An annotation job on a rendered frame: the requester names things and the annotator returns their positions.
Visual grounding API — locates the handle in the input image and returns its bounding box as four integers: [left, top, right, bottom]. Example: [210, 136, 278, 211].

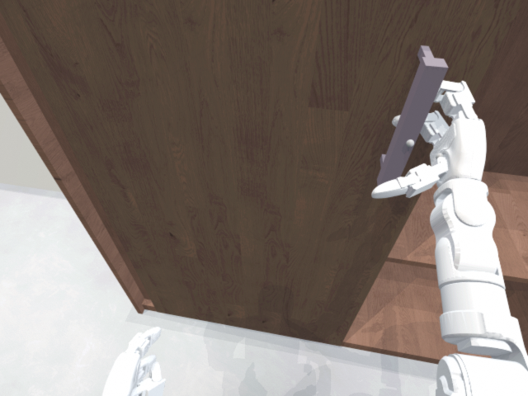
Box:
[377, 45, 448, 186]

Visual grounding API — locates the right robot hand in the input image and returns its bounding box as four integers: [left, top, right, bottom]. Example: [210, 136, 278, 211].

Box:
[371, 80, 487, 199]

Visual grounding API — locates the right robot forearm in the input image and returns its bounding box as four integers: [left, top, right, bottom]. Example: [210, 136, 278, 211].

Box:
[430, 178, 528, 371]

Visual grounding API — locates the left robot hand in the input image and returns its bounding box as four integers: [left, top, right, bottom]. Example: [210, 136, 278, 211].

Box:
[101, 327, 165, 396]

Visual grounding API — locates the right robot upper arm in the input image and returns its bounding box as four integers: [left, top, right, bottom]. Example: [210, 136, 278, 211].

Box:
[436, 353, 528, 396]

